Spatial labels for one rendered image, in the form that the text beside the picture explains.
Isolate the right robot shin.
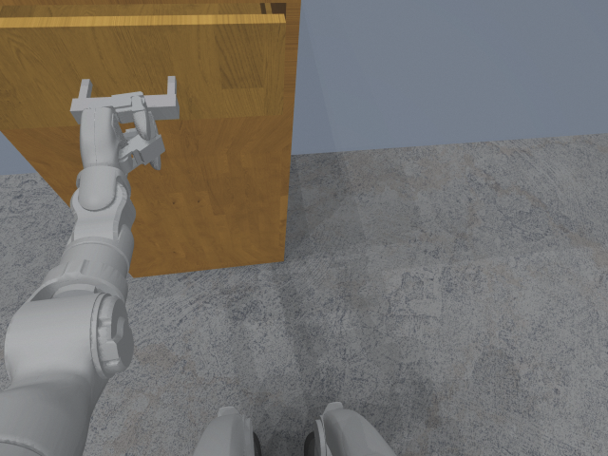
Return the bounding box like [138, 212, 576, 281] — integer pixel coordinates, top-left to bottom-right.
[314, 402, 343, 456]

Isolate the left robot hand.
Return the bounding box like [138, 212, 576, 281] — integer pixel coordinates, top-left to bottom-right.
[80, 91, 165, 177]

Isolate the cabinet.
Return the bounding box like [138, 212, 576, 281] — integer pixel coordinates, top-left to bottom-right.
[0, 0, 301, 278]

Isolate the right robot thigh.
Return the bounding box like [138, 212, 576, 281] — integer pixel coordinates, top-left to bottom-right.
[313, 408, 396, 456]

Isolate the handle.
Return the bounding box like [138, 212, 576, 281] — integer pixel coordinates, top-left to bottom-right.
[70, 76, 180, 124]

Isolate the left robot upper arm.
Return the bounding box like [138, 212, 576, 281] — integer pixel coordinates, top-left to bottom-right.
[0, 293, 134, 456]

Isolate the left robot forearm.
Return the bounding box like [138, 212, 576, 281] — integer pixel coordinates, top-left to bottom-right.
[4, 165, 136, 381]

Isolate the drawer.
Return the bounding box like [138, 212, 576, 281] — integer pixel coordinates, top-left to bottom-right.
[0, 3, 286, 130]

